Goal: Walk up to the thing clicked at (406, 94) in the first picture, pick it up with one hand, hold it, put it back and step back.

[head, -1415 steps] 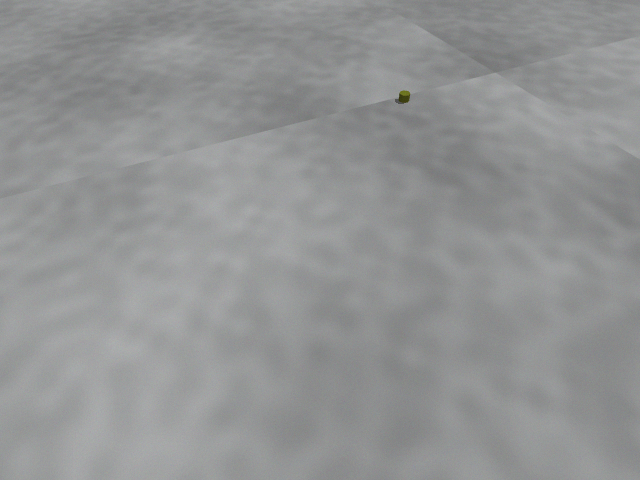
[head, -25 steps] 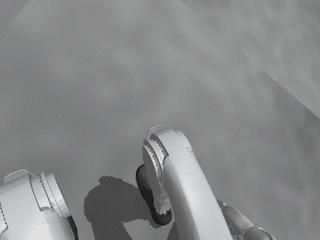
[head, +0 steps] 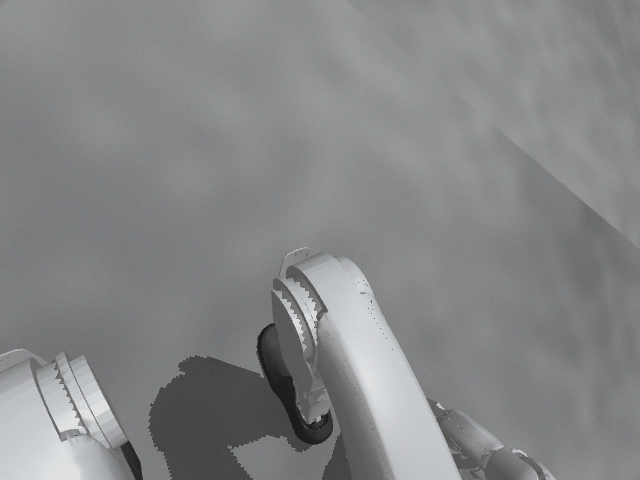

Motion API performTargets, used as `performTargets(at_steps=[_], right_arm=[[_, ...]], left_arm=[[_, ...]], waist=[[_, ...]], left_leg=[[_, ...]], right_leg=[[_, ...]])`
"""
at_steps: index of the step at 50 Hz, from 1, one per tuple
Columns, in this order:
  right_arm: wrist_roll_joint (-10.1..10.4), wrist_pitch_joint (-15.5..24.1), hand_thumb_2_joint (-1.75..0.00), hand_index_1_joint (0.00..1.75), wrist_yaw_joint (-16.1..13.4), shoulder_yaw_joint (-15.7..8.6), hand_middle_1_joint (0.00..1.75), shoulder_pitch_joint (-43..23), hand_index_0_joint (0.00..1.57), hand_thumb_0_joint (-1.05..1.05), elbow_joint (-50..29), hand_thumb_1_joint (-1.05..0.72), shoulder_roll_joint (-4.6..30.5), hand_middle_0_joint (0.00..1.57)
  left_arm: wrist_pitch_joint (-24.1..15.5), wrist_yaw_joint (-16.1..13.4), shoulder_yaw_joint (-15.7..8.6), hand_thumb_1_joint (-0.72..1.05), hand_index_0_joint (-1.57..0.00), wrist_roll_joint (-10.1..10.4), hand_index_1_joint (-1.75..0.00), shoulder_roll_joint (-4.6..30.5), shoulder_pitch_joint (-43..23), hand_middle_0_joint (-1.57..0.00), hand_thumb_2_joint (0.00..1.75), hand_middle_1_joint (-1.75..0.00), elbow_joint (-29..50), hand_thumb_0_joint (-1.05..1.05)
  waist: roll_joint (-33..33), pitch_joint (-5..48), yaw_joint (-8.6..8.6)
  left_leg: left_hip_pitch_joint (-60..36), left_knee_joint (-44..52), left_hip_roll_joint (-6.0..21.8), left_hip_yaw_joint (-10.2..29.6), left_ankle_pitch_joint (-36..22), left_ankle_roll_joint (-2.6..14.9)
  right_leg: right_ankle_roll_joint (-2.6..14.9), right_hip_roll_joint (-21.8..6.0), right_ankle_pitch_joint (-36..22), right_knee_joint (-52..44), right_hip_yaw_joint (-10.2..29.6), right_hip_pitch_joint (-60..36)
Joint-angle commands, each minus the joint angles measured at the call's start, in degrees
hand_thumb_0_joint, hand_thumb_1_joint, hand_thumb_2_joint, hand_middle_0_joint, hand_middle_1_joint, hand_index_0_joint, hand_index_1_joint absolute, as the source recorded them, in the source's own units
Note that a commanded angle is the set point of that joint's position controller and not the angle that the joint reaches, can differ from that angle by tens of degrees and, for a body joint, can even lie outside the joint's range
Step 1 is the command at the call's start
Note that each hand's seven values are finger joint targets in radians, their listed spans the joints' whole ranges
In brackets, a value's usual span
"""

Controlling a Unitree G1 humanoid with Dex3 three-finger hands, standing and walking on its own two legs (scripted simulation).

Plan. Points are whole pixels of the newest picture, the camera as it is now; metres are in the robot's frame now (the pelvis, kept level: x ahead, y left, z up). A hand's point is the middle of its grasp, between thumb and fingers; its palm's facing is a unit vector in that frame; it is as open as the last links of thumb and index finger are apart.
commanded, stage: rest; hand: left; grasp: from above
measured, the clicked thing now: out of the picture +0.45 +0.34 -0.27
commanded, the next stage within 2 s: open in 0.12 s
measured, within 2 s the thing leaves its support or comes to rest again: neither
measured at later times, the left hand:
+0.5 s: hand out of the picture +0.44 +0.34 -0.25, palm faces -0.43 -0.18 -0.88, open 9.4 cm
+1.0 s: hand out of the picture +0.44 +0.34 -0.25, palm faces -0.44 -0.18 -0.88, open 13.3 cm
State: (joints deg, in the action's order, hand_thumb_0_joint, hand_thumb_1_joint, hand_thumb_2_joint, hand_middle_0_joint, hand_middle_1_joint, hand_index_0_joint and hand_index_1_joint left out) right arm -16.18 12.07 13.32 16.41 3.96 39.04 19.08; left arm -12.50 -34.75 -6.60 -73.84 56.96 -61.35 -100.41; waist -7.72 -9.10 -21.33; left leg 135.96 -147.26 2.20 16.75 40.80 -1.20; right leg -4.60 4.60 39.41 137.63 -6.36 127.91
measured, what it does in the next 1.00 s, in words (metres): stands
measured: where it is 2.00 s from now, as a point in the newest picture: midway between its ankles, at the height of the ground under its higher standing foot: (224, 451)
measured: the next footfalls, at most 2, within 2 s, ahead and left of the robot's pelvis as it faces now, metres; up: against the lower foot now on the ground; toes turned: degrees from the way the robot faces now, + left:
none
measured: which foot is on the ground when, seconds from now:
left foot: down 0.00-1.00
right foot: down 0.00-1.00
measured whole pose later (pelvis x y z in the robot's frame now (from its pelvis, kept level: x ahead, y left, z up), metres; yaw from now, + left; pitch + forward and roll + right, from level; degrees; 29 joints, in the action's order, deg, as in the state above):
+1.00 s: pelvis +0.00 +0.00 +0.00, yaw -1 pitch +27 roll -15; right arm -16.3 12.4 13.8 18.2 4.1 37.2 19.6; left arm -13.2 -33.7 -6.6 -73.2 59.8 -61.4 -100.1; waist -8.7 -10.1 -21.7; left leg 135.4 -147.4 2.2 17.6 40.8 -1.2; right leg -4.7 4.6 39.0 136.9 -7.2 127.0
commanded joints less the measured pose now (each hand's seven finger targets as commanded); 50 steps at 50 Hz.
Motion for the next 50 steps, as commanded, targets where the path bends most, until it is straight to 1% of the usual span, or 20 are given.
performTargets(at_steps=[1, 7, 8, 10, 11, 14, 16, 19, 23, 24, 30, 34, 36, 38, 39, 41, 42, 43, 47, 50], right_arm=[[0.46, 0.56, -0.90, 0.30, -0.32, -5.23, 0.30, 9.42, 0.20, 0.00, 0.21, -0.91, 18.83, 0.20], [-0.01, 0.94, -0.90, 0.30, 0.17, -4.49, 0.30, 9.16, 0.20, 0.00, 0.18, -0.91, 18.87, 0.20], [0.13, 0.92, -0.90, 0.30, 0.00, -4.46, 0.30, 8.87, 0.20, 0.00, 0.39, -0.91, 19.13, 0.20], [0.12, 1.08, -0.90, 0.30, 0.22, -4.60, 0.30, 9.30, 0.20, 0.00, 0.41, -0.91, 19.48, 0.20], [0.06, 0.88, -0.90, 0.30, -0.02, -4.44, 0.30, 9.56, 0.20, 0.00, 0.26, -0.91, 19.75, 0.20], [0.19, 1.19, -0.90, 0.30, 0.10, -4.35, 0.30, 8.65, 0.20, 0.00, -0.61, -0.90, 19.31, 0.20], [0.00, 1.06, -0.90, 0.30, 0.09, -4.45, 0.30, 9.50, 0.20, 0.00, -0.07, -0.90, 19.70, 0.20], [0.27, 0.98, -0.90, 0.30, 0.13, -4.43, 0.30, 8.99, 0.20, 0.00, -0.36, -0.90, 19.56, 0.20], [0.22, 1.00, -0.90, 0.30, 0.35, -4.42, 0.30, 8.81, 0.20, 0.00, -0.49, -0.90, 19.57, 0.20], [0.27, 0.91, -0.90, 0.30, 0.26, -4.53, 0.30, 9.50, 0.20, 0.00, -0.13, -0.90, 19.76, 0.20], [0.03, 0.72, -0.90, 0.30, 0.40, -4.18, 0.30, 9.42, 0.20, 0.00, -0.36, -0.90, 19.40, 0.20], [0.08, 0.26, -0.90, 0.30, 0.24, -4.01, 0.30, 9.85, 0.20, 0.00, -0.55, -0.90, 19.54, 0.20], [0.31, 0.35, -0.90, 0.30, 0.30, -4.12, 0.30, 9.07, 0.20, 0.00, -0.92, -0.90, 19.40, 0.20], [0.30, 0.44, -0.90, 0.30, 0.20, -4.10, 0.30, 9.49, 0.20, 0.00, -0.97, -0.89, 19.61, 0.20], [0.41, 0.37, -0.90, 0.30, 0.10, -4.12, 0.30, 9.30, 0.20, 0.00, -1.06, -0.89, 19.92, 0.20], [0.47, 0.48, -0.90, 0.30, 0.14, -4.11, 0.30, 9.58, 0.20, 0.00, -1.31, -0.89, 19.78, 0.20], [0.47, 0.34, -0.90, 0.30, -0.14, -4.01, 0.30, 9.63, 0.20, 0.00, -0.80, -0.90, 19.86, 0.20], [0.50, 0.46, -0.90, 0.30, 0.01, -4.15, 0.30, 9.80, 0.20, 0.00, -1.23, -0.89, 19.76, 0.20], [0.29, 0.40, -0.90, 0.30, 0.01, -4.11, 0.30, 9.72, 0.20, 0.00, -1.13, -0.89, 19.72, 0.20], [-0.04, 0.24, -0.90, 0.30, 0.02, -3.38, 0.30, 9.91, 0.20, 0.00, -1.08, -0.89, 19.37, 0.20]], left_arm=[[0.06, -3.26, -0.21, 0.74, -1.09, 0.86, -0.49, 13.67, -14.80, -1.05, 0.49, -0.53, 7.20, 0.00], [0.31, -2.98, 0.14, 0.72, -1.07, 1.17, -0.47, 13.55, -15.26, -1.03, 0.46, -0.52, 6.29, 0.00], [0.35, -3.20, -0.68, 0.71, -1.06, 1.17, -0.48, 14.82, -14.77, -1.03, 0.47, -0.52, 5.65, 0.00], [0.34, -2.51, -0.53, 0.74, -1.09, 1.10, -0.48, 14.48, -13.66, -1.05, 0.47, -0.52, 4.33, 0.00], [0.02, -2.77, -1.26, 0.73, -1.08, 0.85, -0.49, 16.04, -14.28, -1.05, 0.50, -0.52, 5.64, 0.00], [-0.16, -2.27, 0.80, 0.49, -0.84, 0.87, -0.49, 13.69, -14.81, -0.81, 0.42, -0.53, 5.81, 0.00], [-0.17, -2.42, -0.05, 0.33, -0.68, 0.92, -0.47, 14.75, -13.06, -0.65, 0.38, -0.51, 4.56, 0.00], [-0.63, -2.21, -0.15, 0.09, -0.58, 1.31, -0.56, 14.87, -14.75, -0.54, 0.46, -0.59, 6.05, 0.00], [-0.58, -1.86, 0.89, -0.03, -0.50, 1.17, -0.62, 13.63, -14.08, -0.48, 0.56, -0.64, 5.87, 0.00], [-0.80, -2.06, 0.00, -0.06, -0.47, 1.19, -0.65, 15.13, -15.13, -0.44, 0.57, -0.67, 7.30, 0.00], [-0.66, -1.63, 1.70, -0.18, -0.36, 1.01, -0.75, 13.38, -14.45, -0.34, 0.67, -0.77, 7.04, 0.00], [-0.29, -1.87, -0.36, -0.26, -0.29, 1.31, -0.81, 15.43, -13.14, -0.27, 0.74, -0.84, 5.63, 0.00], [-0.41, -1.40, 1.73, -0.31, -0.25, 1.28, -0.85, 13.05, -13.98, -0.23, 0.78, -0.87, 5.86, 0.00], [-0.65, -1.23, 1.59, -0.33, -0.23, 1.47, -0.89, 13.88, -16.12, -0.20, 0.80, -0.91, 8.93, 0.00], [-0.33, -1.48, -0.09, -0.34, -0.21, 1.68, -0.90, 15.65, -13.56, -0.19, 0.80, -0.93, 5.69, 0.00], [-0.74, -1.27, 1.06, -0.38, -0.18, 1.54, -0.91, 14.49, -14.23, -0.16, 0.84, -0.93, 7.34, 0.00], [-0.78, -1.64, -0.13, -0.39, -0.17, 1.76, -0.93, 15.48, -14.19, -0.15, 0.85, -0.95, 6.28, 0.00], [-0.53, -1.38, 0.25, -0.39, -0.17, 0.99, -0.94, 15.15, -12.81, -0.15, 0.85, -0.96, 5.26, 0.00], [-0.70, -1.27, 0.61, -0.46, -0.11, 1.19, -0.99, 14.55, -12.96, -0.09, 0.90, -1.02, 5.56, 0.00], [-0.77, -1.69, -0.51, -0.47, -0.10, 1.32, -1.00, 15.87, -12.58, -0.08, 0.91, -1.02, 5.12, 0.00]], waist=[[30.53, 38.80, -1.90], [31.81, 37.05, -2.79], [31.40, 37.19, -2.19], [30.45, 34.12, -3.12], [30.72, 36.21, -2.60], [30.09, 35.06, -3.05], [29.94, 35.77, -3.01], [30.41, 35.87, -2.62], [30.25, 35.41, -3.24], [31.81, 36.66, -3.04], [32.42, 35.97, -3.21], [31.49, 36.03, -2.46], [30.73, 34.14, -3.22], [31.48, 34.35, -3.05], [30.02, 35.05, -2.67], [29.80, 35.21, -2.96], [29.34, 35.42, -2.89], [29.99, 34.73, -2.77], [30.33, 34.87, -3.23], [30.64, 35.21, -3.12]], left_leg=[[-30.83, 14.90, 1.41, -7.53, -13.41, 1.06], [-30.50, 14.42, 1.47, -7.55, -14.20, 1.01], [-30.58, 14.59, 1.56, -7.34, -14.06, 0.97], [-28.77, 14.04, 1.40, -7.61, -12.26, 1.14], [-29.41, 14.72, 1.50, -7.40, -13.36, 1.13], [-29.17, 14.15, 1.38, -7.45, -11.93, 1.26], [-29.76, 14.34, 1.46, -7.28, -12.61, 1.16], [-29.88, 15.02, 1.49, -6.71, -12.10, 0.91], [-30.08, 14.38, 1.57, -6.86, -12.98, 0.94], [-31.06, 14.67, 1.67, -6.72, -14.00, 0.79], [-31.24, 14.41, 1.61, -6.92, -14.89, 0.70], [-30.49, 15.28, 1.60, -6.54, -13.96, 0.71], [-29.57, 15.02, 1.59, -6.83, -12.48, 0.86], [-29.36, 15.07, 1.46, -6.84, -12.31, 0.97], [-29.33, 14.96, 1.55, -6.67, -12.00, 1.05], [-29.25, 14.67, 1.59, -6.97, -12.69, 1.14], [-29.22, 15.26, 1.59, -6.49, -11.98, 0.97], [-29.64, 14.93, 1.51, -6.69, -12.19, 0.96], [-30.29, 15.14, 1.64, -6.58, -12.90, 0.83], [-29.95, 15.02, 1.66, -6.77, -13.49, 0.88]], right_leg=[[5.14, 1.51, -16.89, -11.03, -9.73, -19.68], [5.09, 1.55, -17.68, -10.62, -9.78, -19.85], [5.07, 1.60, -17.56, -10.85, -9.97, -19.54], [4.89, 1.29, -16.04, -10.76, -9.92, -18.73], [4.99, 1.68, -16.86, -11.40, -9.84, -19.97], [4.91, 1.50, -16.03, -11.31, -9.85, -19.06], [4.97, 1.60, -16.54, -11.13, -10.04, -20.19], [5.08, 1.44, -15.67, -10.72, -10.23, -18.81], [4.94, 1.54, -16.72, -10.56, -10.24, -19.16], [4.94, 1.57, -17.43, -10.82, -10.26, -19.86], [4.99, 1.60, -18.27, -10.65, -10.22, -19.80], [5.16, 1.47, -17.15, -10.79, -10.44, -19.57], [5.11, 1.54, -16.20, -10.97, -10.28, -18.57], [4.99, 1.68, -16.07, -11.43, -10.23, -18.12], [4.95, 1.50, -15.88, -11.73, -10.06, -19.15], [4.87, 1.69, -16.39, -11.75, -9.64, -19.72], [4.93, 1.46, -15.79, -11.47, -10.11, -19.33], [4.97, 1.49, -15.81, -11.14, -10.07, -18.68], [4.90, 1.64, -16.57, -11.32, -10.18, -19.32], [4.94, 1.67, -17.09, -11.37, -10.11, -20.24]])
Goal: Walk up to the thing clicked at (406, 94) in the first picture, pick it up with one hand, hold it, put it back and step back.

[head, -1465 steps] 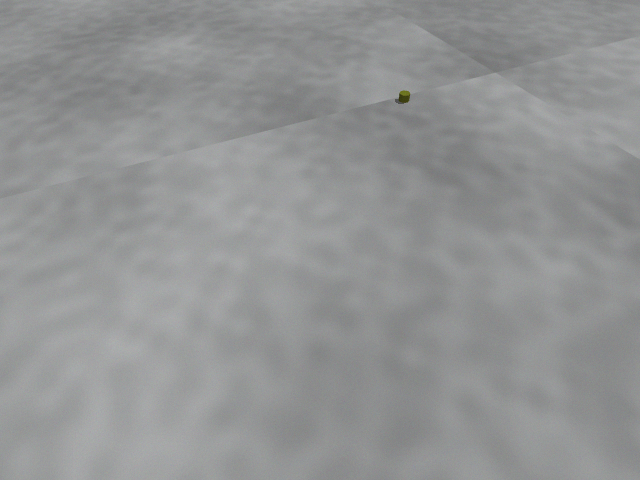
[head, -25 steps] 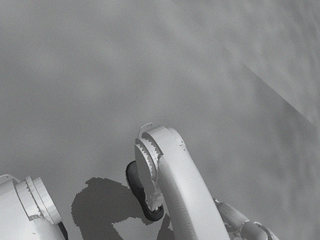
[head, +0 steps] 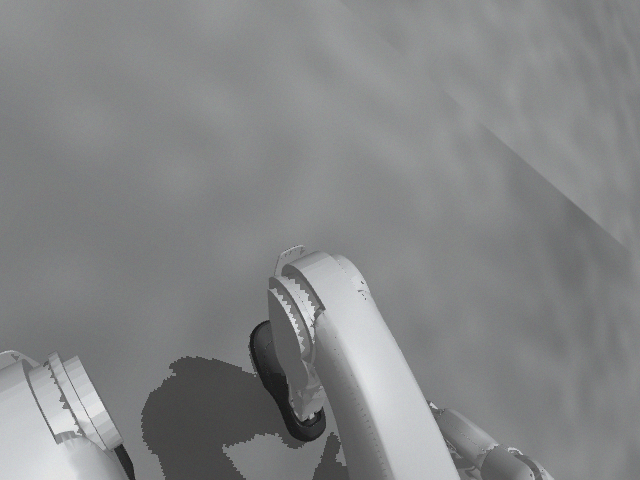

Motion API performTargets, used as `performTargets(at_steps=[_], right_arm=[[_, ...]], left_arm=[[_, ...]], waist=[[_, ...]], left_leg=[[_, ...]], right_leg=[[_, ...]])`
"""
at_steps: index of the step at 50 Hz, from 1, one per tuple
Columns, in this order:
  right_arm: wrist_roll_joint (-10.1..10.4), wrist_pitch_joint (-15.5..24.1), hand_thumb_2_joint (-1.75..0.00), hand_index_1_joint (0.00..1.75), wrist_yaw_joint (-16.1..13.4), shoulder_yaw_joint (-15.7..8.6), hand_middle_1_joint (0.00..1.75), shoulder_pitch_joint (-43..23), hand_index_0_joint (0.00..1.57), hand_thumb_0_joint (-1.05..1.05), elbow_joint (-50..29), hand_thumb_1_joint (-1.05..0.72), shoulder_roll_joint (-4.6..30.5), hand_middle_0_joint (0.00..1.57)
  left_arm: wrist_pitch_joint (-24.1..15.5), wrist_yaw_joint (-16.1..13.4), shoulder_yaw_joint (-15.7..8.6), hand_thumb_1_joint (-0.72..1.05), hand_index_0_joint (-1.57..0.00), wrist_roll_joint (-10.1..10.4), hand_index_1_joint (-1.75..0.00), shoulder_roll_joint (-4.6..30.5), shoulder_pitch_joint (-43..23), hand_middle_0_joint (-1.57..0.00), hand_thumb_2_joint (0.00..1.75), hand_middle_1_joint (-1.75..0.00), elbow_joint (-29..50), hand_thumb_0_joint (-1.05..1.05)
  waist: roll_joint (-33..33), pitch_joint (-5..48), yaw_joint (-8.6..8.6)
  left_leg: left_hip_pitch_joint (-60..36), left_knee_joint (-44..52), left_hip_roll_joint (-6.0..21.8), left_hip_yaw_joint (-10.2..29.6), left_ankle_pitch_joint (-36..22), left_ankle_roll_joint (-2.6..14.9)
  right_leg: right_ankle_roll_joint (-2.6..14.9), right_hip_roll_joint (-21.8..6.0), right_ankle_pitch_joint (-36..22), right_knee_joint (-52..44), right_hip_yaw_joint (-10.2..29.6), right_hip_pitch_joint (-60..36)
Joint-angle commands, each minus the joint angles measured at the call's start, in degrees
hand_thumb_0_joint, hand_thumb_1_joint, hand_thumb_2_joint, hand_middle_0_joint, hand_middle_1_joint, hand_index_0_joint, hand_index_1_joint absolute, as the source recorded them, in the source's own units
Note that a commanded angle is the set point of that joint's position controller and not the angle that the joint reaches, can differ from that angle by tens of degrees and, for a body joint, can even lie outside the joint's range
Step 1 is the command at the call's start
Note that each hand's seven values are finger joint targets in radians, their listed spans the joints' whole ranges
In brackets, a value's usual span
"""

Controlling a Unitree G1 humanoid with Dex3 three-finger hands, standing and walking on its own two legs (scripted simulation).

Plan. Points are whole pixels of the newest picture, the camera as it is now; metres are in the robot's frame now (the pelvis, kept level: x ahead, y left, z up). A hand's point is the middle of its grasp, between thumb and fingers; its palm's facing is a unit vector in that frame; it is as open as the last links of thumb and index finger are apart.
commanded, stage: open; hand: left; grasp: from above
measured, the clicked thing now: out of the picture +0.45 +0.35 -0.28
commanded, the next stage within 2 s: withdraw in 0.04 s
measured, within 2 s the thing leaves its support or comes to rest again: neither
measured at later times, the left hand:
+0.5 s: hand out of the picture +0.46 +0.37 -0.15, palm faces -0.25 -0.09 -0.96, open 14.0 cm
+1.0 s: hand out of the picture +0.42 +0.35 -0.11, palm faces -0.47 -0.12 -0.87, open 14.0 cm
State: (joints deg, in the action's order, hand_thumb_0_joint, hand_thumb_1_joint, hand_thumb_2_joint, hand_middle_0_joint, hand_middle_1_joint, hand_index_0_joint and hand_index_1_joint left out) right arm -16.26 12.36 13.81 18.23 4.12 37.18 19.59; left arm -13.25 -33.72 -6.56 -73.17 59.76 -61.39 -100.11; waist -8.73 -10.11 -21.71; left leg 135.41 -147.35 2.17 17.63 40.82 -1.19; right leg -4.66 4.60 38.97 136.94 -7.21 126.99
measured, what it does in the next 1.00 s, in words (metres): stands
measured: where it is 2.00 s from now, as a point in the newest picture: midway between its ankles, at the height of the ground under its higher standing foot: (218, 451)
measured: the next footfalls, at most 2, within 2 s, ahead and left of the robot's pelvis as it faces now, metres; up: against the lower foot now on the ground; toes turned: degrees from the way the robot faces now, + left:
none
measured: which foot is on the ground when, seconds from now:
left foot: down 0.00-1.00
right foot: down 0.00-1.00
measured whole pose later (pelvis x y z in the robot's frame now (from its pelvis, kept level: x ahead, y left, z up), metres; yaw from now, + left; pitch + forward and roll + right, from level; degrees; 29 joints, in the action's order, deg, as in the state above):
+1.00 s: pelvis -0.02 -0.02 +0.03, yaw +6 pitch +30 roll -9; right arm -8.2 -1.4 6.0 8.3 8.7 37.5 19.0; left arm -14.3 -13.9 -2.1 -71.6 49.1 -59.8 -83.4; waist -2.1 0.0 -16.0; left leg 133.3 -136.9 1.4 11.4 34.9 -1.6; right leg -3.0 1.5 36.2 131.7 -3.4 126.8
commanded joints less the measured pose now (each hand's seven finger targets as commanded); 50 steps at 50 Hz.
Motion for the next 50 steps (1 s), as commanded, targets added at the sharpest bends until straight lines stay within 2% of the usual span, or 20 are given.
performTargets(at_steps=[1, 4, 5, 9, 11, 13, 14, 16, 19, 21, 22, 27, 29, 32, 35, 38, 41, 44, 48, 50], right_arm=[[0.38, 0.13, -0.90, 0.30, -0.48, -5.61, 0.30, 9.06, 0.20, 0.00, 0.62, -0.89, 19.24, 0.20], [0.32, 0.22, -0.90, 0.30, -0.80, -5.61, 0.30, 9.74, 0.20, 0.00, 0.53, -0.89, 19.60, 0.20], [0.29, 0.27, -0.90, 0.30, -0.76, -5.71, 0.30, 9.65, 0.20, 0.00, 0.57, -0.89, 19.26, 0.20], [0.17, 0.31, -0.90, 0.30, -0.66, -5.66, 0.30, 10.43, 0.20, 0.00, 0.80, -0.90, 19.63, 0.20], [0.43, 0.40, -0.90, 0.30, -0.69, -6.03, 0.30, 10.41, 0.20, 0.00, 0.62, -0.90, 19.12, 0.20], [0.61, 0.06, -0.90, 0.30, -0.53, -6.60, 0.30, 9.75, 0.20, 0.00, 0.76, -0.90, 18.65, 0.20], [0.67, -0.01, -0.90, 0.30, -0.25, -6.98, 0.30, 9.79, 0.20, 0.00, 0.84, -0.90, 18.17, 0.20], [1.21, -0.37, -0.90, 0.30, 0.17, -8.62, 0.30, 10.13, 0.20, 0.00, 1.19, -0.90, 17.90, 0.20], [2.93, -1.59, -0.90, 0.30, 0.74, -11.36, 0.30, 10.30, 0.20, 0.00, 0.41, -0.90, 16.98, 0.20], [3.85, -2.94, -0.90, 0.30, 1.08, -12.95, 0.30, 10.73, 0.20, 0.00, 0.69, -0.90, 16.11, 0.20], [4.72, -3.77, -0.90, 0.30, 1.28, -13.53, 0.30, 11.13, 0.20, 0.00, 0.99, -0.90, 15.47, 0.20], [8.04, -6.98, -0.90, 0.30, 0.45, -16.68, 0.30, 14.66, 0.20, 0.00, 1.29, -0.90, 14.39, 0.20], [8.82, -8.17, -0.90, 0.30, -0.46, -17.49, 0.30, 15.46, 0.20, 0.00, 0.83, -0.90, 14.65, 0.20], [9.87, -9.91, -0.90, 0.30, -2.39, -18.18, 0.30, 15.95, 0.20, 0.00, 0.59, -0.90, 13.73, 0.20], [10.36, -11.17, -0.90, 0.30, -4.85, -17.91, 0.30, 15.65, 0.20, 0.00, -0.51, -0.90, 13.18, 0.20], [10.12, -12.40, -0.90, 0.30, -6.76, -16.75, 0.30, 15.14, 0.20, 0.00, -1.35, -0.89, 11.86, 0.20], [9.76, -13.11, -0.90, 0.30, -7.64, -15.25, 0.30, 14.01, 0.20, 0.00, -1.35, -0.90, 10.93, 0.20], [8.99, -13.51, -0.90, 0.30, -8.05, -14.17, 0.30, 13.06, 0.20, 0.00, -1.18, -0.89, 10.85, 0.20], [7.76, -13.25, -0.90, 0.30, -8.34, -13.29, 0.30, 13.11, 0.20, 0.00, -0.64, -0.89, 11.76, 0.20], [7.06, -12.99, -0.89, 0.30, -8.49, -13.02, 0.30, 13.64, 0.20, 0.00, -0.36, -0.89, 12.37, 0.20]], left_arm=[[-0.12, -2.52, 0.71, -0.48, -0.09, 0.80, -1.01, 11.93, -13.54, -0.07, 0.93, -1.03, 5.60, 0.00], [-0.35, -2.62, -0.53, -0.48, -0.09, 0.83, -1.01, 13.99, -14.51, -0.07, 0.92, -1.03, 6.93, 0.00], [-0.28, -2.47, 0.62, -0.48, -0.08, 0.64, -1.01, 12.46, -13.89, -0.07, 0.93, -1.03, 6.47, 0.00], [-0.18, -2.52, 0.16, -0.50, -0.08, 0.70, -0.99, 13.19, -13.27, -0.07, 0.96, -1.01, 7.52, 0.00], [-0.34, -2.89, -1.17, -0.50, -0.08, 0.94, -0.99, 14.65, -15.72, -0.07, 0.96, -1.01, 13.88, 0.00], [0.03, -2.81, -2.45, -0.51, -0.08, 1.12, -0.99, 14.96, -13.88, -0.07, 0.96, -1.01, 18.18, 0.00], [0.75, -2.35, -1.52, -0.51, -0.08, 0.58, -0.99, 13.27, -11.64, -0.07, 0.97, -1.00, 16.94, 0.00], [1.58, -1.61, -2.38, -0.51, -0.07, 1.05, -0.99, 12.74, -12.59, -0.06, 0.97, -1.00, 22.20, 0.00], [4.24, -0.05, -4.10, -0.52, -0.07, 2.60, -0.98, 10.97, -10.21, -0.07, 0.97, -0.99, 29.58, 0.00], [6.42, 2.03, -3.90, -0.51, -0.07, 3.54, -0.98, 8.42, -6.85, -0.07, 0.97, -0.98, 30.70, 0.00], [7.36, 3.49, -2.60, -0.51, -0.07, 4.18, -0.98, 6.26, -6.71, -0.07, 0.98, -0.99, 31.64, 0.00], [10.55, 13.88, 4.42, -0.53, -0.07, 8.34, -1.01, -4.34, -9.68, -0.07, 1.00, -1.01, 28.48, 0.00], [10.18, 18.50, 6.56, -0.53, -0.06, 9.95, -1.01, -6.79, -9.76, -0.07, 1.01, -1.01, 29.42, 0.00], [8.80, 24.29, 8.68, -0.53, -0.07, 11.18, -1.03, -8.45, -11.60, -0.07, 1.02, -1.02, 33.25, 0.00], [6.62, 26.79, 8.06, -0.53, -0.07, 11.23, -1.03, -6.48, -12.75, -0.07, 1.02, -1.02, 34.29, 0.00], [3.68, 25.60, 4.33, -0.52, -0.07, 9.10, -1.02, 0.05, -13.89, -0.07, 1.01, -1.02, 35.25, 0.00], [1.12, 22.78, 2.48, -0.54, -0.06, 6.38, -1.02, 1.66, -14.26, -0.07, 1.02, -1.01, 32.80, 0.00], [-0.25, 19.71, 1.60, -0.53, -0.07, 3.50, -1.01, 3.60, -13.94, -0.07, 1.01, -1.00, 27.24, 0.00], [-1.32, 16.05, 3.26, -0.52, -0.07, 1.09, -1.00, 2.85, -18.29, -0.07, 1.00, -1.00, 22.31, 0.00], [-1.79, 14.34, 2.17, -0.52, -0.07, 0.61, -1.00, 5.86, -20.72, -0.07, 0.99, -1.01, 22.44, 0.00]], waist=[[30.82, 34.93, -2.93], [31.69, 35.44, -2.72], [32.10, 35.00, -2.73], [31.57, 37.27, -2.87], [35.61, 41.12, -1.17], [39.62, 44.83, 0.87], [39.98, 44.62, 0.79], [42.40, 46.76, 1.86], [45.47, 53.14, 5.59], [44.29, 53.11, 7.27], [42.81, 52.99, 7.33], [27.79, 44.12, 3.75], [23.28, 42.84, 3.38], [21.09, 43.65, 4.16], [17.45, 43.95, 4.89], [17.02, 45.13, 6.73], [19.66, 45.87, 7.23], [22.32, 44.29, 7.16], [25.30, 42.57, 4.32], [27.55, 44.75, 4.60]], left_leg=[[-28.35, 14.49, 1.65, -7.91, -12.25, 1.04], [-28.30, 14.98, 1.54, -7.95, -11.25, 1.02], [-29.02, 15.36, 1.60, -7.97, -11.44, 0.85], [-29.98, 14.64, 1.74, -7.81, -13.80, 0.96], [-33.00, 15.80, 1.69, -7.79, -14.98, 0.41], [-35.61, 16.86, 1.67, -7.76, -16.91, -0.21], [-36.13, 16.48, 1.73, -7.94, -17.19, -0.26], [-36.29, 17.18, 1.40, -8.61, -17.70, -0.45], [-39.12, 18.61, 0.97, -9.87, -20.16, -0.58], [-37.35, 19.35, 0.64, -10.98, -20.19, -0.34], [-35.54, 19.86, 0.42, -11.46, -19.12, 0.11], [-27.74, 23.08, -0.05, -11.25, -10.19, 2.13], [-26.24, 24.55, -0.51, -10.84, -7.45, 2.53], [-27.79, 26.40, -1.05, -11.42, -6.55, 2.46], [-26.31, 25.31, -1.59, -12.37, -7.12, 2.56], [-24.75, 24.26, -1.79, -13.51, -8.30, 2.59], [-26.05, 24.20, -1.82, -13.89, -9.33, 2.52], [-26.35, 24.75, -1.81, -13.95, -7.27, 2.43], [-27.41, 23.85, -1.61, -13.31, -5.01, 2.21], [-28.73, 23.14, -1.56, -13.20, -5.17, 2.01]], right_leg=[[4.84, 1.53, -15.80, -10.72, -9.09, -18.44], [4.95, 1.44, -14.71, -11.21, -9.06, -18.26], [5.15, 1.55, -14.81, -10.97, -8.91, -18.49], [4.83, 1.68, -17.14, -10.92, -9.08, -20.31], [5.25, 1.38, -17.61, -10.57, -9.24, -20.28], [5.68, 1.25, -18.56, -9.73, -9.49, -20.07], [5.82, 1.25, -18.75, -9.32, -9.41, -18.97], [6.00, 1.03, -19.11, -9.17, -8.94, -18.27], [6.48, 0.81, -20.06, -9.78, -7.55, -17.46], [6.45, 0.64, -20.15, -10.58, -6.74, -16.61], [6.53, 0.73, -19.53, -11.45, -5.94, -16.51], [6.17, 0.51, -12.70, -17.11, -4.25, -15.72], [6.18, 0.04, -9.99, -19.17, -3.66, -17.28], [6.39, -0.46, -8.34, -21.09, -2.69, -20.29], [6.82, -0.80, -7.50, -22.12, -1.51, -21.55], [6.58, -0.93, -7.02, -22.29, -0.34, -23.35], [6.59, -1.24, -8.30, -20.92, -0.57, -21.63], [6.81, -1.02, -5.90, -19.67, -0.62, -18.69], [6.93, -1.09, -4.49, -18.36, -1.64, -14.10], [6.97, -1.21, -4.56, -17.56, -1.57, -14.64]])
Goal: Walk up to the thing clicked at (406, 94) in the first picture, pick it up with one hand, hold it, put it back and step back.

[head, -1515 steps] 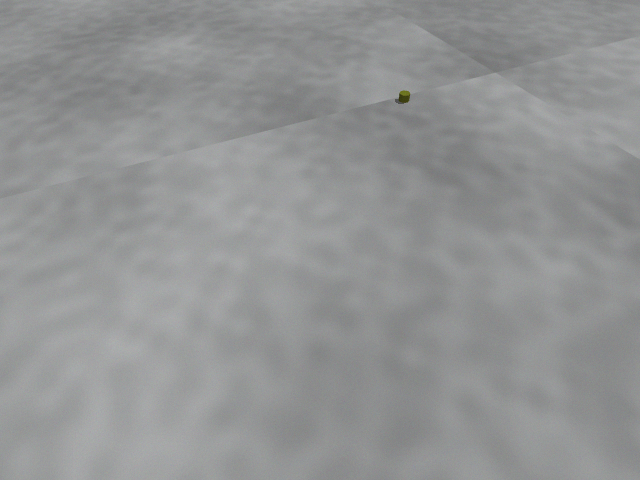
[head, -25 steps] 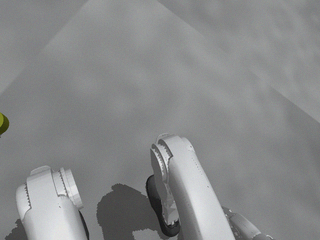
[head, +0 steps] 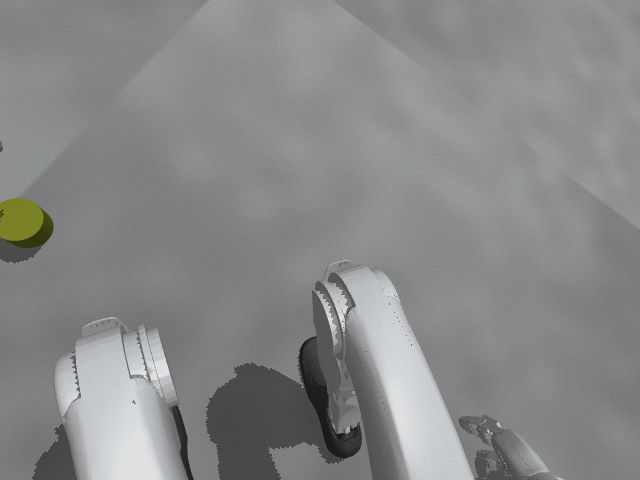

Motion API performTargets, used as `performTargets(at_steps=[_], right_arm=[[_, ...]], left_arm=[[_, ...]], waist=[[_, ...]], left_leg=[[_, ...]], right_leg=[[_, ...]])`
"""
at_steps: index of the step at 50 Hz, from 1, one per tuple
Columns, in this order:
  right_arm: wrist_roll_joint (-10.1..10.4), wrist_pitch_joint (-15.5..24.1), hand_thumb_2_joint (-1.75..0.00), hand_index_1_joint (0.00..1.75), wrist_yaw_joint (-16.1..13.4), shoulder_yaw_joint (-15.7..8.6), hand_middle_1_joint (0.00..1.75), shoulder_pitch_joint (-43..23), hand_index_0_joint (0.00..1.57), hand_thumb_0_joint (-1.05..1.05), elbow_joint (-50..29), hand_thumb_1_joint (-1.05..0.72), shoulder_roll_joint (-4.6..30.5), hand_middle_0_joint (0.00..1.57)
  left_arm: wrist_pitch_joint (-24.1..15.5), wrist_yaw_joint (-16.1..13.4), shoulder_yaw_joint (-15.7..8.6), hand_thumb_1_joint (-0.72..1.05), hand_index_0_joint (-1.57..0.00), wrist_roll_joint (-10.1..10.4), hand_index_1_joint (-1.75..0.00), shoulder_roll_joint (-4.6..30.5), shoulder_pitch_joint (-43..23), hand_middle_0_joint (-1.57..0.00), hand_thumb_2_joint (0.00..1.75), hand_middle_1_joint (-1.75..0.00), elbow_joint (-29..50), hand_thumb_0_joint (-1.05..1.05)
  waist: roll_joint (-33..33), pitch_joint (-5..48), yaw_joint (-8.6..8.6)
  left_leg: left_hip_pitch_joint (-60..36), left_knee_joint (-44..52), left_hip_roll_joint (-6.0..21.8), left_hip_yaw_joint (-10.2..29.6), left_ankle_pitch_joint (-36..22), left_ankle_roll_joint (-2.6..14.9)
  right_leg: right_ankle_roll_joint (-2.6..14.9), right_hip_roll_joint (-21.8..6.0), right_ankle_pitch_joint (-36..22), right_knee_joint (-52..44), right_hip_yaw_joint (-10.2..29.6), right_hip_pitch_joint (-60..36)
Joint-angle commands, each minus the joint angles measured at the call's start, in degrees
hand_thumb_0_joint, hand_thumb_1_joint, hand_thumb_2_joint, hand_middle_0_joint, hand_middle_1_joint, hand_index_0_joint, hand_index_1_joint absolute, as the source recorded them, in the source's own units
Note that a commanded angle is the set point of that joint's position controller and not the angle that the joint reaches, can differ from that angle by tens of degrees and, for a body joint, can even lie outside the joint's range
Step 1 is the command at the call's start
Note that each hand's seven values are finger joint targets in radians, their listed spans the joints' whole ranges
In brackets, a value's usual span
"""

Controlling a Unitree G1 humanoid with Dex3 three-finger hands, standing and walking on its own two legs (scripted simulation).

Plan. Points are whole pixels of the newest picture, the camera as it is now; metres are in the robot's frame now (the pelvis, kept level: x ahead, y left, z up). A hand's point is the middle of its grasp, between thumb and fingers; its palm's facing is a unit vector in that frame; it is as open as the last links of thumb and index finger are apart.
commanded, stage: withdraw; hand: left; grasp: from above
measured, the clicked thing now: (23, 223) +0.50 +0.31 -0.31
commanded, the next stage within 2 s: home in 0.08 s
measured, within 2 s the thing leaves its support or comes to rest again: neither
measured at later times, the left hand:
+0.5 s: hand out of the picture +0.47 +0.32 -0.07, palm faces -0.35 -0.24 -0.91, open 11.8 cm
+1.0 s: hand out of the picture +0.28 +0.24 +0.14, palm faces -0.03 -0.87 -0.48, open 7.4 cm
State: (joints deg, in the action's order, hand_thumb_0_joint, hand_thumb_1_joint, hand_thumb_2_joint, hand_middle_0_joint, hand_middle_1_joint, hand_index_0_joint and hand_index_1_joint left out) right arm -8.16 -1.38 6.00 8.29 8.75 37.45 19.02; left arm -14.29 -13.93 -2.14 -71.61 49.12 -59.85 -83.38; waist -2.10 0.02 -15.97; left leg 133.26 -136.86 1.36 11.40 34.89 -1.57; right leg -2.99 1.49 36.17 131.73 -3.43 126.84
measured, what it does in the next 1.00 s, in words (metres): rises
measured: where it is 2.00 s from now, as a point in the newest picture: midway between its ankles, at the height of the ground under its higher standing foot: (259, 447)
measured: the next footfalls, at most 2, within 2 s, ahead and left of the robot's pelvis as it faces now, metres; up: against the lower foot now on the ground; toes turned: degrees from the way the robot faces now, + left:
none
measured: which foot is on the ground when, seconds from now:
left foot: down 0.00-1.00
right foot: down 0.00-1.00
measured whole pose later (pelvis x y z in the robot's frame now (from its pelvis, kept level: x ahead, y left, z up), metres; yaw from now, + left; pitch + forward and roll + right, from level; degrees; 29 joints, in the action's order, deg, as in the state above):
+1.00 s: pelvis +0.02 +0.00 +0.23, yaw +7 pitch +26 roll -5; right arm 1.9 3.2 -1.9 0.6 5.1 31.7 13.4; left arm 15.6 -2.6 -1.7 -11.9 20.9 -1.0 -14.6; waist 1.8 11.0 -3.4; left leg 87.9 -95.4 2.8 5.7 33.4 -1.8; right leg -1.8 -1.2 34.7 92.8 -2.7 83.6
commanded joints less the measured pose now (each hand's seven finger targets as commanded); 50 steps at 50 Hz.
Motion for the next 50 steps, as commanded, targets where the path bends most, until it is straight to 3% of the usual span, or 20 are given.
performTargets(at_steps=[1, 7, 8, 9, 11, 12, 13, 14, 15, 18, 19, 20, 22, 26, 30, 34, 36, 42, 43, 50], right_arm=[[-1.34, 0.90, -0.89, 0.30, -0.75, -3.00, 0.30, 9.44, 0.20, 0.00, -0.49, -0.89, 13.15, 0.20], [-1.74, 2.30, -0.90, 0.30, -0.46, -4.05, 0.30, 11.69, 0.20, 0.00, -0.08, -0.90, 13.79, 0.20], [-1.60, 2.52, -0.89, 0.30, -0.27, -4.30, 0.30, 12.27, 0.20, 0.00, 0.13, -0.88, 13.89, 0.20], [-1.37, 2.66, -0.89, 0.30, -0.13, -4.95, 0.30, 12.60, 0.20, 0.00, -0.09, -0.89, 14.37, 0.20], [-0.67, 2.60, -0.89, 0.30, 0.33, -5.87, 0.30, 13.19, 0.20, 0.00, -0.77, -0.88, 14.10, 0.20], [-0.28, 2.43, -0.89, 0.30, 0.63, -6.18, 0.30, 13.57, 0.20, 0.00, -0.87, -0.88, 13.45, 0.20], [0.33, 2.17, -0.89, 0.30, 0.77, -7.07, 0.30, 13.87, 0.20, 0.00, -0.88, -0.89, 13.69, 0.20], [0.71, 1.86, -0.90, 0.30, 1.01, -7.85, 0.30, 14.63, 0.20, 0.00, -0.88, -0.89, 13.65, 0.20], [1.09, 1.55, -0.90, 0.30, 1.26, -7.93, 0.30, 14.43, 0.20, 0.00, -0.81, -0.89, 12.54, 0.20], [2.63, 0.64, -0.90, 0.30, 1.19, -9.50, 0.30, 15.04, 0.20, 0.00, -1.23, -0.89, 11.85, 0.20], [3.09, 0.39, -0.90, 0.30, 1.30, -9.97, 0.30, 14.81, 0.20, 0.00, -1.45, -0.89, 11.18, 0.20], [3.70, 0.16, -0.90, 0.30, 1.18, -10.93, 0.30, 15.19, 0.20, 0.00, -1.76, -0.89, 11.42, 0.20], [4.71, -0.20, -0.90, 0.30, 1.19, -11.77, 0.30, 14.22, 0.20, 0.00, -2.75, -0.90, 10.49, 0.20], [6.14, -0.52, -0.90, 0.30, 0.01, -12.25, 0.30, 11.32, 0.20, 0.00, -4.26, -0.90, 9.31, 0.20], [7.23, 0.08, -0.90, 0.30, -1.35, -13.11, 0.30, 8.41, 0.20, 0.00, -6.36, -0.90, 8.19, 0.20], [8.18, 1.07, -0.90, 0.30, -2.95, -13.48, 0.30, 5.22, 0.20, 0.00, -8.68, -0.90, 7.45, 0.20], [8.80, 1.73, -0.90, 0.30, -3.87, -13.32, 0.30, 3.81, 0.20, 0.00, -9.33, -0.90, 6.59, 0.20], [9.76, 4.71, -0.90, 0.30, -6.85, -12.63, 0.30, -0.29, 0.20, 0.00, -10.03, -0.90, 5.63, 0.20], [9.92, 5.23, -0.90, 0.30, -7.27, -12.61, 0.30, -0.66, 0.20, 0.00, -10.34, -0.90, 5.20, 0.20], [10.54, 8.26, -0.90, 0.30, -9.78, -11.04, 0.30, -1.94, 0.20, 0.00, -12.14, -0.90, 3.16, 0.20]], left_arm=[[-1.01, -6.04, -2.53, -0.52, -0.08, -0.92, -1.00, 17.28, -24.46, -0.07, 0.99, -1.01, 7.70, 0.00], [0.77, -8.37, -3.42, -0.51, -0.08, -1.07, -0.99, 16.72, -25.37, -0.07, 0.98, -1.00, 10.98, 0.00], [1.40, -8.39, -3.79, -0.43, -0.16, -0.82, -0.91, 16.77, -23.79, -0.15, 0.90, -0.92, 11.68, 0.00], [2.25, -8.36, -4.76, -0.46, -0.11, -0.49, -0.97, 17.17, -21.61, -0.09, 0.94, -1.00, 13.33, 0.00], [4.13, -7.61, -5.01, -0.30, -0.23, 0.93, -0.81, 15.38, -17.96, -0.25, 0.93, -0.84, 16.26, 0.00], [5.20, -7.13, -5.08, -0.22, -0.23, 1.59, -0.74, 14.77, -16.59, -0.26, 0.98, -0.76, 17.98, 0.00], [6.02, -6.62, -6.39, -0.30, -0.18, 2.97, -0.82, 15.80, -16.17, -0.18, 0.90, -0.84, 20.89, 0.00], [7.33, -5.91, -6.87, -0.22, -0.21, 3.54, -0.74, 15.06, -13.13, -0.24, 0.88, -0.76, 19.57, 0.00], [8.26, -4.77, -5.39, -0.14, -0.21, 5.18, -0.66, 12.00, -11.76, -0.23, 0.86, -0.68, 20.49, 0.00], [10.34, -1.71, -7.31, 0.08, -0.19, 9.81, -0.48, 11.93, -9.20, -0.20, 0.79, -0.47, 26.58, 0.00], [10.94, -0.17, -6.27, 0.15, -0.19, 11.40, -0.45, 9.63, -6.43, -0.20, 0.78, -0.44, 28.04, 0.00], [11.22, 1.10, -7.05, 0.23, -0.19, 13.37, -0.42, 8.94, -4.74, -0.20, 0.78, -0.41, 32.15, 0.00], [12.31, 4.32, -5.49, 0.39, -0.18, 18.00, -0.36, 4.13, 2.47, -0.19, 0.78, -0.35, 36.84, 0.00], [14.84, 9.69, -4.82, 0.71, -0.19, 28.42, -0.30, -1.49, 11.89, -0.19, 0.85, -0.30, 46.89, 0.00], [15.92, 12.66, -3.20, 0.90, -0.20, 36.13, -0.30, -6.16, 20.40, -0.20, 0.90, -0.30, 57.89, 0.00], [17.36, 12.05, -5.00, 0.90, -0.20, 42.29, -0.30, -7.55, 26.36, -0.20, 0.90, -0.30, 67.14, 0.00], [18.51, 11.14, -5.49, 0.90, -0.20, 44.17, -0.30, -9.00, 29.68, -0.20, 0.90, -0.30, 70.09, 0.00], [23.72, 9.98, -4.50, 0.89, -0.20, 51.96, -0.30, -14.92, 39.92, -0.20, 0.90, -0.30, 76.11, 0.00], [24.64, 10.05, -3.04, 0.90, -0.20, 53.18, -0.30, -16.69, 42.07, -0.20, 0.90, -0.30, 76.84, 0.00], [29.82, 9.21, -3.60, 0.90, -0.20, 64.68, -0.30, -20.63, 53.72, -0.20, 0.90, -0.30, 83.73, 0.00]], waist=[[21.34, 36.76, -1.36], [27.70, 41.49, -1.90], [27.96, 42.52, -1.32], [28.65, 44.41, 0.03], [31.33, 47.91, 1.75], [31.71, 50.31, 2.36], [31.79, 52.28, 3.70], [30.68, 51.09, 3.96], [28.84, 51.62, 3.94], [25.19, 51.32, 5.82], [24.43, 51.51, 5.97], [23.55, 52.29, 7.30], [20.43, 51.84, 7.47], [11.72, 46.01, 7.75], [9.22, 44.94, 8.95], [10.32, 42.67, 10.81], [10.57, 42.22, 11.44], [11.37, 36.21, 11.67], [11.63, 35.56, 11.23], [9.28, 30.64, 10.81]], left_leg=[[-27.17, 12.00, -0.61, -6.80, 0.15, 2.38], [-32.80, 11.85, -0.39, -6.92, -3.32, 1.70], [-33.04, 11.83, -0.44, -7.09, -4.65, 1.72], [-34.59, 12.23, -0.61, -7.20, -6.63, 1.49], [-38.40, 13.83, -0.58, -7.18, -10.17, 1.07], [-40.08, 15.04, -0.54, -7.11, -10.91, 1.19], [-40.98, 16.16, -0.56, -7.07, -11.56, 1.14], [-41.02, 16.83, -0.67, -7.10, -12.45, 1.15], [-40.19, 17.20, -0.59, -7.45, -12.15, 1.58], [-39.34, 19.40, -0.85, -8.02, -11.14, 2.24], [-39.60, 20.10, -0.78, -8.39, -11.36, 2.50], [-40.28, 21.24, -0.92, -8.41, -11.07, 2.46], [-41.23, 23.49, -0.73, -8.17, -11.14, 2.80], [-38.08, 27.41, -0.63, -8.31, -6.63, 3.77], [-41.92, 32.26, -0.27, -7.86, -4.55, 3.72], [-48.12, 39.38, 0.12, -6.61, 0.82, 3.13], [-51.18, 42.54, 0.13, -6.95, 1.84, 2.98], [-60.13, 52.90, 0.10, -5.01, 7.24, 2.42], [-61.71, 53.79, 0.08, -5.64, 6.07, 2.30], [-70.57, 62.52, -0.16, -5.83, 4.04, 2.47]], right_leg=[[5.15, 1.97, -2.46, -12.00, -5.52, -14.95], [5.00, 1.41, -7.80, -9.82, -7.36, -13.56], [4.95, 1.24, -9.03, -9.71, -7.46, -14.24], [5.10, 0.95, -10.48, -9.60, -7.72, -14.39], [5.48, 0.78, -12.57, -9.47, -7.73, -14.74], [5.37, 0.86, -13.17, -9.71, -7.52, -16.08], [5.49, 0.82, -13.48, -10.05, -7.36, -16.47], [5.45, 0.62, -13.89, -10.40, -7.11, -16.71], [5.29, 1.05, -13.77, -11.51, -6.85, -17.93], [5.07, 0.92, -13.17, -14.74, -5.39, -21.01], [4.94, 1.00, -13.37, -15.97, -5.00, -23.06], [5.21, 0.79, -12.69, -16.87, -4.63, -23.23], [4.87, 0.77, -12.64, -19.53, -4.20, -25.88], [4.37, 0.79, -10.57, -25.91, -2.79, -30.94], [4.25, 0.28, -8.91, -30.74, -1.98, -35.07], [4.33, -0.18, -4.21, -35.76, -1.54, -37.86], [4.30, -0.18, -3.32, -38.50, -0.81, -40.32], [4.09, -0.67, 0.83, -46.67, 0.51, -45.70], [4.13, -0.65, 0.16, -48.28, 0.69, -47.03], [3.68, -1.08, -0.85, -58.87, 1.90, -58.65]])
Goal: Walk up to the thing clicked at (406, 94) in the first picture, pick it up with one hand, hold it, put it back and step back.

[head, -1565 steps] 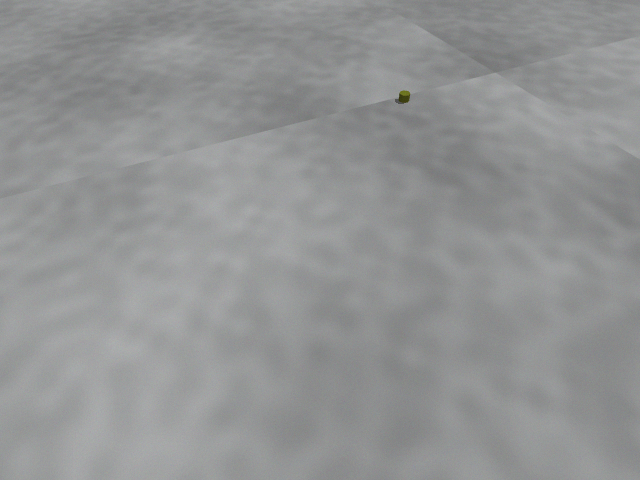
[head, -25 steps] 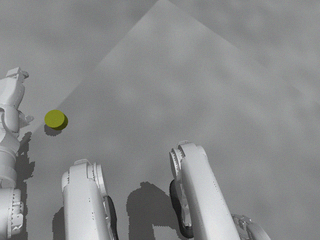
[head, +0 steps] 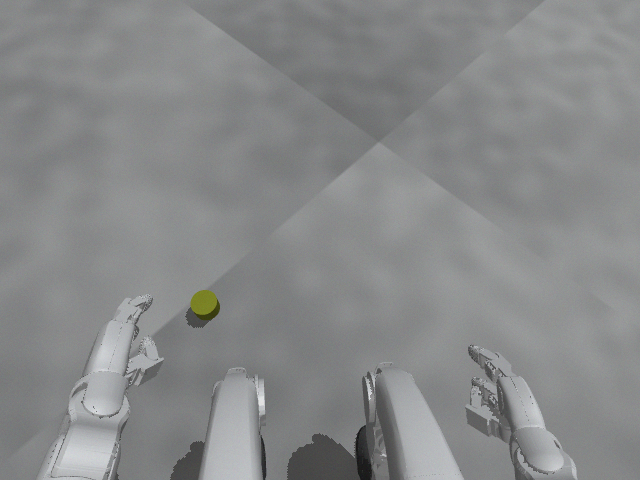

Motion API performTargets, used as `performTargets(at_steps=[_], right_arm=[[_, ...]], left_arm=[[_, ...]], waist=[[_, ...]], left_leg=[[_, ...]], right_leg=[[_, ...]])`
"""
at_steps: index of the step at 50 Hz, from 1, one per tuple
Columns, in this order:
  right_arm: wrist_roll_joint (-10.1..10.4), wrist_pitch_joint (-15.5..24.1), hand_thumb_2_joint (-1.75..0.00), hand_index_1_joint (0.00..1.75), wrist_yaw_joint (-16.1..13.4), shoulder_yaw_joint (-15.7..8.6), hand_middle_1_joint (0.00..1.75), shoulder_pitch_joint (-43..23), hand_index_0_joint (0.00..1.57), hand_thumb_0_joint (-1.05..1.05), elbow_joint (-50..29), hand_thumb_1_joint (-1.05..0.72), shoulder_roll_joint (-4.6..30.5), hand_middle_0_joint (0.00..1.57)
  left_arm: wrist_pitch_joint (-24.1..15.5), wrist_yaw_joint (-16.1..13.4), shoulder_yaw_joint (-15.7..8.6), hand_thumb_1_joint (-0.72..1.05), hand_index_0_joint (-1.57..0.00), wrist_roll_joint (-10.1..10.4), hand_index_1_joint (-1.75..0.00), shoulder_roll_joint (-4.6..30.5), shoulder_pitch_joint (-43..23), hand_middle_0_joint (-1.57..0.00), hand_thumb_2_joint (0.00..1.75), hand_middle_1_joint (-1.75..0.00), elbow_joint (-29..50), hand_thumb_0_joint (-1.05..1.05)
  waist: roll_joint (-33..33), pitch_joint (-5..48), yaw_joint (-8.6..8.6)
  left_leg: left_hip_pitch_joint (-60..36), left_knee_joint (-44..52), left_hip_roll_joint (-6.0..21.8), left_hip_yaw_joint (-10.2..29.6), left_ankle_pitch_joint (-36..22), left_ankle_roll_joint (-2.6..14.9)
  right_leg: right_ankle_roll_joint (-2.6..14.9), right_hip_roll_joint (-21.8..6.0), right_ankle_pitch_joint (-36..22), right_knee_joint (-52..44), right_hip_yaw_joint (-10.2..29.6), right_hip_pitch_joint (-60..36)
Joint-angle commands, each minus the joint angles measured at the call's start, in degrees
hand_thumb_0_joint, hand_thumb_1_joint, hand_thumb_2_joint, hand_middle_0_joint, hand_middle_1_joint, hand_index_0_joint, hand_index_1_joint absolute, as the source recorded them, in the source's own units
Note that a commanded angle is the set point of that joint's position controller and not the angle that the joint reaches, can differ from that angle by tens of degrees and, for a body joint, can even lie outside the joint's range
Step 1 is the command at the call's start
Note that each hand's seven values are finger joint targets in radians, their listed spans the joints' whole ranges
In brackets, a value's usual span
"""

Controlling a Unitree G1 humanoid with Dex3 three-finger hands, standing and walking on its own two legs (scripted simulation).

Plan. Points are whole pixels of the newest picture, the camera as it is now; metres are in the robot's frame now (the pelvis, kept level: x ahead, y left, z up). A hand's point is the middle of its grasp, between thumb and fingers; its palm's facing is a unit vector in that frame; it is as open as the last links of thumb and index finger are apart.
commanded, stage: home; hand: left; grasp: from above
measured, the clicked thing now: (205, 305) +0.52 +0.25 -0.54
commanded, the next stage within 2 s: none
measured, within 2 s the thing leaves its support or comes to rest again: neither
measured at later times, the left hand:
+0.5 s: hand (109, 373) +0.24 +0.19 +0.10, palm faces +0.11 -0.97 -0.20, open 7.4 cm
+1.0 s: hand (108, 388) +0.23 +0.18 +0.11, palm faces +0.11 -0.97 -0.20, open 7.4 cm
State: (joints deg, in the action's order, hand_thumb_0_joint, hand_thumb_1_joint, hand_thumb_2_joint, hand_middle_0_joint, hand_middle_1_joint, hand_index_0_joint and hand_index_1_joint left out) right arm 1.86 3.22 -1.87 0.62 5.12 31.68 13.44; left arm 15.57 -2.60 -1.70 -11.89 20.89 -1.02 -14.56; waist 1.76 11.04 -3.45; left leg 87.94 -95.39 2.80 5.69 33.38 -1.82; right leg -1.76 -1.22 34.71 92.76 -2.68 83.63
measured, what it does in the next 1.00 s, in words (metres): rises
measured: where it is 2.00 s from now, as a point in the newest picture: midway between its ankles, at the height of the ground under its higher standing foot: outside the picture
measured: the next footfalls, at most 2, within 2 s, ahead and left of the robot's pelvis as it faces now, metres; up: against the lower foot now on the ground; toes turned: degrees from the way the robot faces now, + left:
none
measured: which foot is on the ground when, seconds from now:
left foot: down 0.00-1.00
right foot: down 0.00-1.00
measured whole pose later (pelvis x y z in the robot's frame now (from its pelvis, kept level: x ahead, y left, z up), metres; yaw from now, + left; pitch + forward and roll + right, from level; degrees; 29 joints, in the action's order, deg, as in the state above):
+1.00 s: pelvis +0.08 +0.00 +0.15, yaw +3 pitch +10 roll -3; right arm 0.0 13.3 -10.4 1.8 15.8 30.9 12.5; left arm 26.0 -0.9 -2.2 2.8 12.2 28.6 7.8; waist 2.6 9.2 -2.1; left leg 40.6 -58.0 3.1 3.7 27.5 -2.0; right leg -1.4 -1.4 28.2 54.7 -3.5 36.2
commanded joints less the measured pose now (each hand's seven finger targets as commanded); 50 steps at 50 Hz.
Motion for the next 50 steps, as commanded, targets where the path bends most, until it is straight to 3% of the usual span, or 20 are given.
performTargets(at_steps=[1, 5, 10, 17, 19, 24, 32, 39, 50], right_arm=[[0.58, 4.04, -0.90, 0.30, -2.19, -3.05, 0.30, 1.63, 0.20, 0.00, -6.78, -0.90, 8.41, 0.20], [0.76, 5.25, -0.90, 0.30, -3.83, -2.16, 0.30, 3.50, 0.20, 0.00, -7.17, -0.90, 7.21, 0.20], [0.85, 7.15, -0.90, 0.30, -6.50, -1.42, 0.30, 5.97, 0.20, 0.00, -7.40, -0.90, 6.25, 0.20], [0.25, 9.41, -0.90, 0.30, -8.82, -1.07, 0.30, 8.59, 0.20, 0.00, -9.45, -0.90, 5.15, 0.20], [0.09, 9.97, -0.90, 0.30, -9.29, -1.22, 0.30, 8.63, 0.20, 0.00, -10.10, -0.90, 5.01, 0.20], [-0.63, 11.16, -0.90, 0.30, -9.68, -1.45, 0.30, 8.85, 0.20, 0.00, -10.36, -0.90, 4.98, 0.20], [-1.34, 12.98, -0.90, 0.30, -9.52, -2.03, 0.30, 8.24, 0.20, 0.00, -10.11, -0.90, 5.99, 0.20], [-1.79, 13.82, -0.90, 0.30, -9.13, -2.06, 0.30, 7.63, 0.20, 0.00, -9.82, -0.90, 6.18, 0.20], [-1.81, 13.65, -0.90, 0.30, -9.18, -1.95, 0.30, 6.78, 0.20, 0.00, -9.55, -0.90, 6.05, 0.20]], left_arm=[[0.62, -2.29, -4.31, 0.90, -0.20, 5.97, -0.30, 7.06, -3.44, -0.20, 0.90, -0.30, 15.33, 0.00], [3.42, -2.60, -4.41, 0.90, -0.20, 9.47, -0.30, 4.05, 3.90, -0.20, 0.90, -0.30, 18.16, 0.00], [6.37, -2.58, -5.44, 0.90, -0.20, 13.75, -0.30, 0.68, 12.59, -0.20, 0.90, -0.30, 22.34, 0.00], [8.43, -1.70, -5.30, 0.90, -0.20, 16.21, -0.30, -2.10, 22.96, -0.20, 0.90, -0.30, 29.76, 0.00], [8.90, -1.51, -5.47, 0.90, -0.20, 16.13, -0.30, -1.98, 26.14, -0.20, 0.90, -0.30, 32.38, 0.00], [9.34, -0.26, -3.89, 0.90, -0.20, 15.51, -0.30, -3.49, 30.64, -0.20, 0.90, -0.30, 33.31, 0.00], [8.52, 1.36, -3.49, 0.90, -0.20, 14.85, -0.30, -3.27, 28.43, -0.20, 0.90, -0.30, 32.49, 0.00], [7.56, 1.40, -4.07, 0.90, -0.20, 14.39, -0.30, -2.63, 28.51, -0.20, 0.90, -0.30, 33.76, 0.00], [7.78, 1.00, -3.74, 0.90, -0.20, 14.23, -0.30, -2.56, 28.18, -0.20, 0.90, -0.30, 33.40, 0.00]], waist=[[4.94, 18.42, -1.46], [3.85, 16.42, -1.57], [3.36, 15.34, -1.15], [3.32, 9.81, -0.37], [3.00, 9.21, 0.40], [1.31, 4.65, 0.17], [-0.60, 0.88, -0.14], [1.92, 3.93, 0.81], [1.04, 2.51, 1.15]], left_leg=[[-26.13, 22.51, -1.64, 0.10, 5.83, 2.68], [-32.23, 27.90, -1.71, 0.03, 1.30, 2.48], [-40.01, 32.78, -1.74, -1.26, -10.40, 2.16], [-48.48, 40.56, -2.28, -2.78, -17.16, 2.06], [-50.18, 41.51, -2.49, -3.27, -19.28, 2.15], [-52.63, 44.61, -2.37, -3.25, -20.21, 2.11], [-53.75, 45.95, -2.52, -3.87, -18.64, 2.28], [-55.22, 45.97, -2.78, -3.98, -19.74, 1.98], [-54.51, 46.38, -2.59, -3.83, -18.19, 2.09]], right_leg=[[2.45, 1.66, 0.84, -21.34, 1.13, -16.89], [2.37, 1.64, -3.15, -27.14, 1.20, -24.18], [2.23, 2.04, -12.77, -32.83, 0.60, -33.98], [1.79, 2.23, -18.76, -41.69, -0.35, -43.50], [1.72, 2.28, -20.73, -43.30, -0.44, -45.74], [1.63, 2.68, -20.96, -45.72, -1.58, -47.06], [1.10, 2.33, -19.13, -47.13, -2.21, -47.06], [1.08, 2.11, -20.65, -46.46, -1.92, -49.07], [1.06, 2.11, -19.16, -47.09, -2.09, -48.92]])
